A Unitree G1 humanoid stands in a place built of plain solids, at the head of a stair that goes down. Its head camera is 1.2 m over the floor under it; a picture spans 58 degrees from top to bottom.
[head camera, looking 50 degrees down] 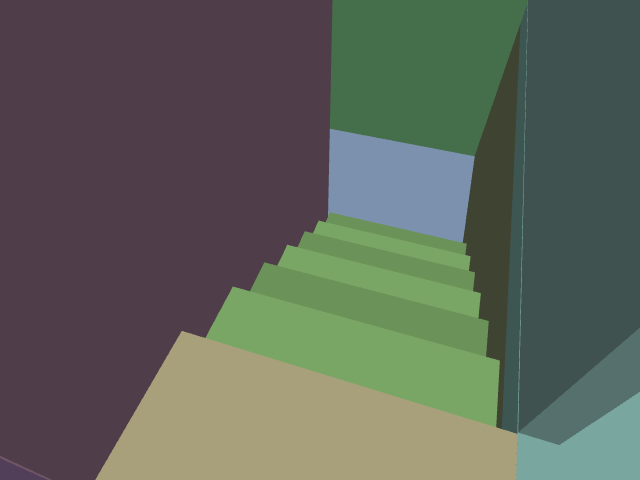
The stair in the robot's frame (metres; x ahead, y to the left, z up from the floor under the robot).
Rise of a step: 0.18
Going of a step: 0.27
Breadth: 0.99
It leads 18 degrees to the right of straight ahead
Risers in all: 7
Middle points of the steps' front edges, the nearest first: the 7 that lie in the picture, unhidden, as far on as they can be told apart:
0.49 -0.05 0.00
0.78 -0.14 -0.18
1.03 -0.22 -0.37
1.29 -0.30 -0.55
1.54 -0.38 -0.74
1.80 -0.46 -0.92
2.05 -0.54 -1.10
